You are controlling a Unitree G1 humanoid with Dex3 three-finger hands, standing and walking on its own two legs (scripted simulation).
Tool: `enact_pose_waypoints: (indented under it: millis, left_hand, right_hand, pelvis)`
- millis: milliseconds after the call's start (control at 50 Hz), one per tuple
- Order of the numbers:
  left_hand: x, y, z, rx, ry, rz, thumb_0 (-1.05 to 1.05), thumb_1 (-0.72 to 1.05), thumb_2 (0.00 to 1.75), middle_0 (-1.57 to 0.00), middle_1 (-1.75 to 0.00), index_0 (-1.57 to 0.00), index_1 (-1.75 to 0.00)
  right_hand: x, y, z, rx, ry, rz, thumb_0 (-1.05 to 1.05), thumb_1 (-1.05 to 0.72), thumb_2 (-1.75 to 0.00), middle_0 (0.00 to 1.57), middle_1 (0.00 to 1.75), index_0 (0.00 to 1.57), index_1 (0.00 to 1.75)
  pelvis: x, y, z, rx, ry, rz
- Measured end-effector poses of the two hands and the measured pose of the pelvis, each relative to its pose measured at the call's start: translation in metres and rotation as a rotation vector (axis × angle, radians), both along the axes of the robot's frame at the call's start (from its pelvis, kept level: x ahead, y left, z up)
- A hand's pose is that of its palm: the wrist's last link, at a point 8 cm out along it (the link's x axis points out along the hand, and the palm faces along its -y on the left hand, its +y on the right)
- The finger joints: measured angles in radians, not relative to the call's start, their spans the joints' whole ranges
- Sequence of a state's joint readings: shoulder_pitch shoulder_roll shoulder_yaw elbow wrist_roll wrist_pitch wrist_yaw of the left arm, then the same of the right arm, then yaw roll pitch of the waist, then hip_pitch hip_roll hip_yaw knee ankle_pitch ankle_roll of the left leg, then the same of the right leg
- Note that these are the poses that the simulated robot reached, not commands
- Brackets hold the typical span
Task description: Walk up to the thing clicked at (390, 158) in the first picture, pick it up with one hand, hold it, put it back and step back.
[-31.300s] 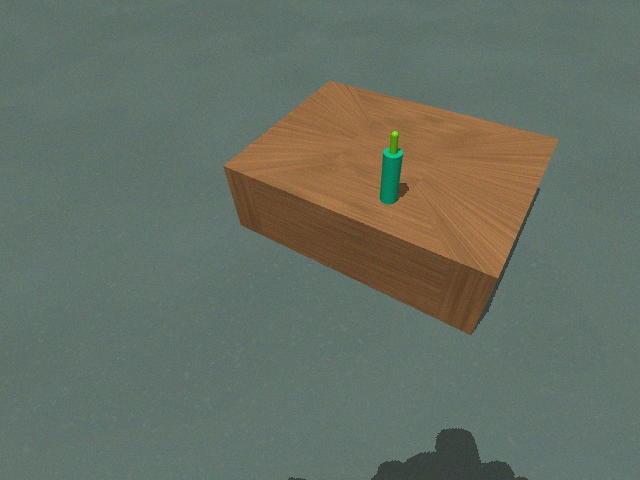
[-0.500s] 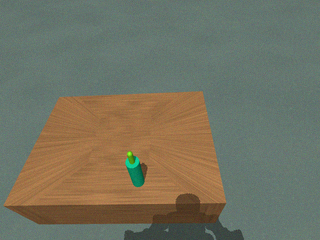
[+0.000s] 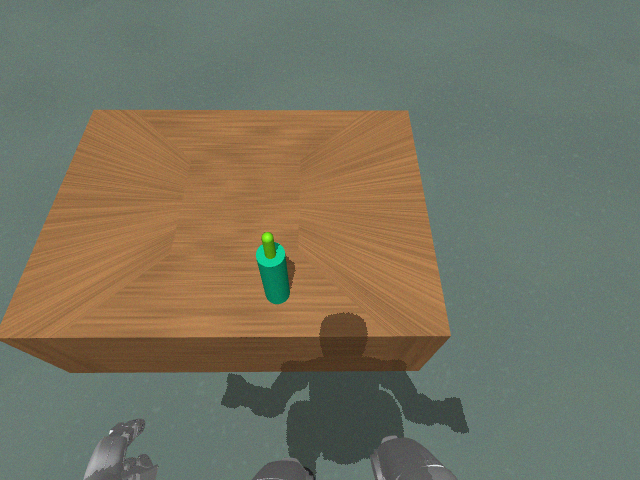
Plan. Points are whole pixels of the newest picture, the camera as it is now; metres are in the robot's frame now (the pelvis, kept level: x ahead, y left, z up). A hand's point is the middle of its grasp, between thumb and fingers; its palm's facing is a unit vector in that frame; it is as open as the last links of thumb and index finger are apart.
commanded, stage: step back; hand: left
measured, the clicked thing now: (273, 267) +0.53 +0.13 -0.30
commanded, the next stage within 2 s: none
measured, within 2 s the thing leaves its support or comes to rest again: neither
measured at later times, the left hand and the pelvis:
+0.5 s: hand out of the picture +0.01 +0.25 -0.13, palm faces -0.04 -0.91 -0.41, open 7.4 cm; pelvis -0.10 -0.01 +0.01, yaw -3 degrees
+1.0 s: hand out of the picture -0.14 +0.27 -0.16, palm faces -0.06 -0.93 -0.38, open 7.4 cm; pelvis -0.24 +0.01 -0.01, yaw -4 degrees
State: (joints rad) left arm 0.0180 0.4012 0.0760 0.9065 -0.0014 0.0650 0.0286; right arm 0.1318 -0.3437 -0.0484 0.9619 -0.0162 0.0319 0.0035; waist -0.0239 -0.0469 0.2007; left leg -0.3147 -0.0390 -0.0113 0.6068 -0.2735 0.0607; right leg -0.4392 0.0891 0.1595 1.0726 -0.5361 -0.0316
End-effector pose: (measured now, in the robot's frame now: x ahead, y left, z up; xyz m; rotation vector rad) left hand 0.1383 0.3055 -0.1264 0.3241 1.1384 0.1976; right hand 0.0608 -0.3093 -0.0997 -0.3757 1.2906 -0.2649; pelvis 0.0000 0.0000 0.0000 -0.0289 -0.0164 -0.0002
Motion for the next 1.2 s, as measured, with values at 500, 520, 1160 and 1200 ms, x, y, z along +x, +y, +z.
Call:
enact_pose_waypoints:
  millis: [500,520,1160,1200]
  left_hand:
    - [-0.136,-0.012,0.036,0.069,0.033,-0.023,0.01,0.90,0.90,-0.20,-0.30,-0.21,-0.30]
    - [-0.136,-0.011,0.037,0.071,0.019,-0.029,0.01,0.90,0.90,-0.20,-0.30,-0.21,-0.30]
    - [-0.357,-0.009,0.021,0.057,0.086,-0.031,0.01,0.90,0.90,-0.20,-0.30,-0.21,-0.30]
    - [-0.370,-0.009,0.029,0.066,0.083,-0.019,0.01,0.90,0.90,-0.20,-0.30,-0.21,-0.30]
  right_hand:
    - [-0.081,-0.016,-0.013,0.059,-0.108,-0.006,0.01,-0.91,-0.90,0.21,0.30,0.20,0.30]
    - [-0.088,-0.016,-0.013,0.051,-0.096,-0.002,0.01,-0.91,-0.90,0.21,0.30,0.20,0.30]
    - [-0.254,-0.016,-0.015,0.039,-0.199,0.010,0.01,-0.91,-0.90,0.21,0.30,0.20,0.30]
    - [-0.275,-0.016,-0.014,0.050,-0.173,0.005,0.01,-0.91,-0.90,0.21,0.30,0.20,0.30]
  pelvis:
    - [-0.096,-0.010,0.005,0.063,-0.005,-0.056]
    - [-0.101,-0.008,0.005,0.059,0.000,-0.050]
    - [-0.297,-0.009,-0.007,0.045,-0.038,-0.080]
    - [-0.307,-0.009,-0.002,0.063,-0.030,-0.075]
